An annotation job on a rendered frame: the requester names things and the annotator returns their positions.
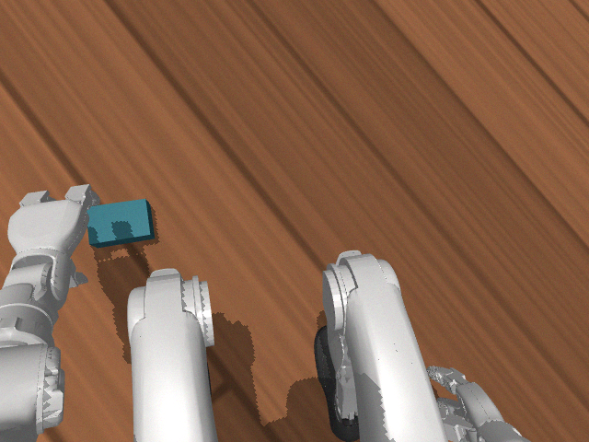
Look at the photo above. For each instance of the right robot foot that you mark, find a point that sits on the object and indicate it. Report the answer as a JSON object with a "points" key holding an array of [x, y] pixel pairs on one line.
{"points": [[344, 429]]}

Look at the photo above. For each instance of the right robot arm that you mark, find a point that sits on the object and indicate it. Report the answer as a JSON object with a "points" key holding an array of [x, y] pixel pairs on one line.
{"points": [[498, 431]]}

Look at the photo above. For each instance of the left robot arm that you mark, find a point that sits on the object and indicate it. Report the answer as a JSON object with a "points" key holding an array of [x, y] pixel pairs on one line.
{"points": [[31, 378]]}

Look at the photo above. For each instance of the right robot hand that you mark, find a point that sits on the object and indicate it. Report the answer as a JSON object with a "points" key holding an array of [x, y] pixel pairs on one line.
{"points": [[474, 408]]}

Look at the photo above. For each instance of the left robot hand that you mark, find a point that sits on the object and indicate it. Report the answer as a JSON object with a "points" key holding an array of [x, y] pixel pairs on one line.
{"points": [[41, 222]]}

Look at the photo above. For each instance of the small box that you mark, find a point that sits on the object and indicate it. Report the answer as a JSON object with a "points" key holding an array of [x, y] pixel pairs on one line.
{"points": [[120, 223]]}

